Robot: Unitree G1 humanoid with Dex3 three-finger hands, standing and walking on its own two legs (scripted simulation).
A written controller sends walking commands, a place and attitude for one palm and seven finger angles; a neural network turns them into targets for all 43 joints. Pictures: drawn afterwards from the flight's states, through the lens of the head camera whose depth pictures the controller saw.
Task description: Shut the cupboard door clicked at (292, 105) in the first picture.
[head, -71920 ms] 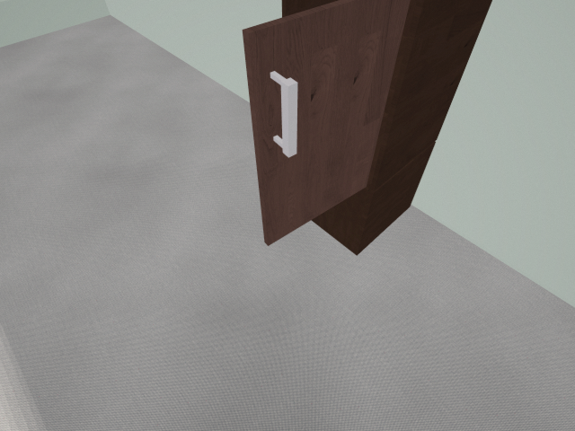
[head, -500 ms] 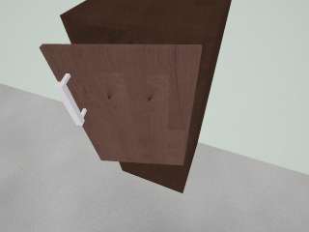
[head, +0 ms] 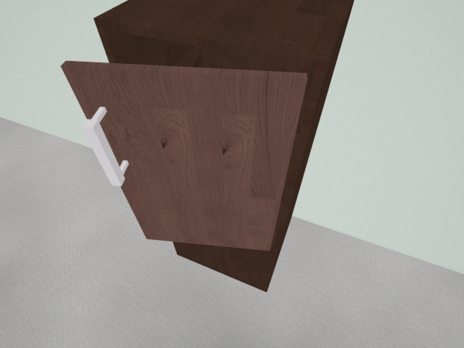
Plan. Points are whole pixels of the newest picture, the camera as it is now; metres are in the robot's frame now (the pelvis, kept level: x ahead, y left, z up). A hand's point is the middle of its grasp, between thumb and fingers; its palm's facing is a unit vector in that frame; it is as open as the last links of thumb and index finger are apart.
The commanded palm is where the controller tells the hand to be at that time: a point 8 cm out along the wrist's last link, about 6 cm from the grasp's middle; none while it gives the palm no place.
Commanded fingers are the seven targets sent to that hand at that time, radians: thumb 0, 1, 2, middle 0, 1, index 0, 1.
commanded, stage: look again from close up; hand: left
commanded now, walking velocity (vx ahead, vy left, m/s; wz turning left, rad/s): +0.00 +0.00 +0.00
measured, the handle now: (109, 148) +0.45 +0.27 +0.09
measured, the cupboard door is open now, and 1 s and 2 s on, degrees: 17 17 17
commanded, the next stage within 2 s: raise the hand and make a fist in 0.42 s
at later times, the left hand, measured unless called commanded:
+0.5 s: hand out of the picture +0.00 +0.19 -0.17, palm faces +0.03 -0.98 -0.20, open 7.3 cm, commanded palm none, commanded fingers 0.00 0.90 0.90 -0.20 -0.30 -0.20 -0.30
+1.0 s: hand out of the picture +0.10 +0.20 -0.04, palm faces +0.00 -1.00 +0.00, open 5.9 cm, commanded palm +0.10 +0.25 -0.02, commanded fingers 0.00 0.90 0.90 -0.64 -0.78 -0.64 -0.78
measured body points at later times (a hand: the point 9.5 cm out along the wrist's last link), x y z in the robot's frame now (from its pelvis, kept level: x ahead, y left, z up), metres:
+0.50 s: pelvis -0.01 +0.02 +0.00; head +0.01 +0.01 +0.45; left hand +0.00 +0.24 -0.16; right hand -0.01 -0.20 -0.16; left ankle -0.03 +0.16 -0.74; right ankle -0.03 -0.09 -0.74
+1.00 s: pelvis -0.08 +0.03 -0.09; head -0.04 +0.04 +0.36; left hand +0.09 +0.26 -0.04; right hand +0.17 -0.20 -0.10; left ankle -0.03 +0.16 -0.74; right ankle -0.03 -0.09 -0.74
